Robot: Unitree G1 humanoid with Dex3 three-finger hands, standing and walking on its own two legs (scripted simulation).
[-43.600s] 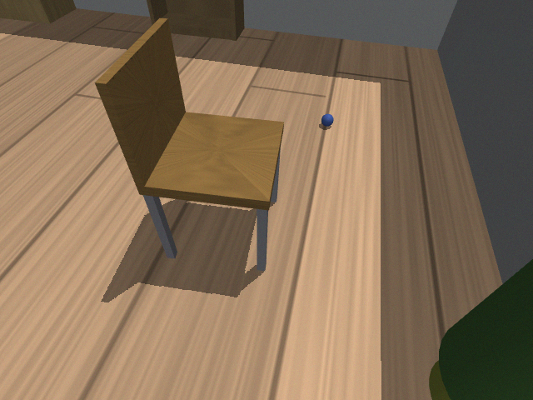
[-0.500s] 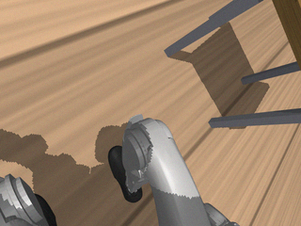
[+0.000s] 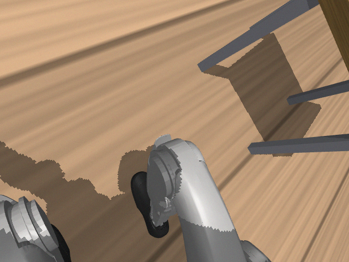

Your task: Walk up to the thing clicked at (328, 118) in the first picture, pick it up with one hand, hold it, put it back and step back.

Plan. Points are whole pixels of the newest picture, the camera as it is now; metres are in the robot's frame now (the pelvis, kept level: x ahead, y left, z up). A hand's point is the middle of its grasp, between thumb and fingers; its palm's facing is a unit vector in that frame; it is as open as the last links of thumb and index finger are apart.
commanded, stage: settle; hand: left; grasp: from above
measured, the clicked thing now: out of the picture +0.50 +0.34 -0.26
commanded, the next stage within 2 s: lift in 0.64 s
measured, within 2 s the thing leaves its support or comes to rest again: neither
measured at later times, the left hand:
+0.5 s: hand out of the picture +0.48 +0.34 -0.13, palm faces -0.43 -0.10 -0.90, open 9.9 cm
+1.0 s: hand out of the picture +0.47 +0.34 -0.08, palm faces -0.44 -0.12 -0.89, open 10.0 cm
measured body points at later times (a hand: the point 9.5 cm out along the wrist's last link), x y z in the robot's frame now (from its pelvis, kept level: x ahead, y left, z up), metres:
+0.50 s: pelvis +0.00 -0.01 +0.02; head +0.24 +0.10 +0.38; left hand +0.50 +0.34 -0.08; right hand +0.08 -0.27 -0.06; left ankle +0.06 +0.13 -0.28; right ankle +0.12 -0.13 -0.28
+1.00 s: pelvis -0.01 -0.01 +0.04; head +0.23 +0.08 +0.42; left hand +0.49 +0.34 -0.03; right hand +0.05 -0.28 -0.05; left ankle +0.06 +0.13 -0.28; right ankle +0.12 -0.13 -0.28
